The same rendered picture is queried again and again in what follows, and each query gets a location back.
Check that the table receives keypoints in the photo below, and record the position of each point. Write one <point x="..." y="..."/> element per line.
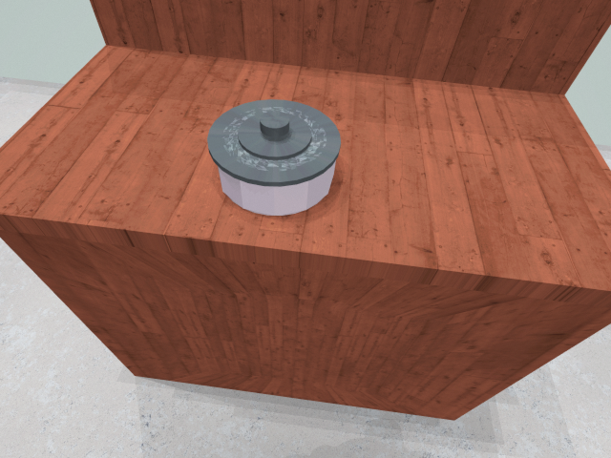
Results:
<point x="465" y="240"/>

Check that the lid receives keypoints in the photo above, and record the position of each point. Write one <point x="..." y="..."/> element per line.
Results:
<point x="238" y="146"/>

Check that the pot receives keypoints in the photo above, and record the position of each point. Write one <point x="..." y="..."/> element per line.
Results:
<point x="277" y="201"/>

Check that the knob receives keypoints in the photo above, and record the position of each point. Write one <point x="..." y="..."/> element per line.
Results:
<point x="274" y="123"/>

